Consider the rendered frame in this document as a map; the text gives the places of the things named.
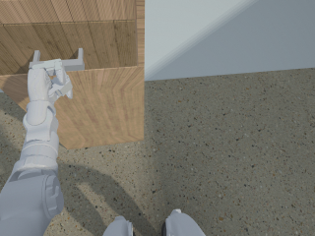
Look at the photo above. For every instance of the left robot upper arm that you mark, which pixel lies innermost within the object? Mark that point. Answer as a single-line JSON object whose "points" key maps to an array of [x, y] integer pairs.
{"points": [[28, 205]]}

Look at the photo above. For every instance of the left robot shin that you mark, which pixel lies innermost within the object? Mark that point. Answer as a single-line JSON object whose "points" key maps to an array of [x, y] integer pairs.
{"points": [[120, 217]]}

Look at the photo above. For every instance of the cabinet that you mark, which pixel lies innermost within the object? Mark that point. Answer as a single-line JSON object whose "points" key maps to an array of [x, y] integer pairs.
{"points": [[108, 104]]}

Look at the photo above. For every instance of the handle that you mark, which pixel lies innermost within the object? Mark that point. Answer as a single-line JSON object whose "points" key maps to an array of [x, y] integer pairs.
{"points": [[70, 65]]}

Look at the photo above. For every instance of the left robot forearm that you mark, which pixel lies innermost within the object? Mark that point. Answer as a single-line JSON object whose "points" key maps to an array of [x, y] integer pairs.
{"points": [[41, 145]]}

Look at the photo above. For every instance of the right robot thigh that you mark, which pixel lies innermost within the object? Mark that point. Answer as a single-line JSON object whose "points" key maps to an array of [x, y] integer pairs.
{"points": [[181, 224]]}

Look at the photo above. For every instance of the left robot hand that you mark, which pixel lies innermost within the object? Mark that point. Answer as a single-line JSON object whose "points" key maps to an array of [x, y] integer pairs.
{"points": [[41, 87]]}

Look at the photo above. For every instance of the drawer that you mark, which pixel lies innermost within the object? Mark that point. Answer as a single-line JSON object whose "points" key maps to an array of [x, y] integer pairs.
{"points": [[106, 44]]}

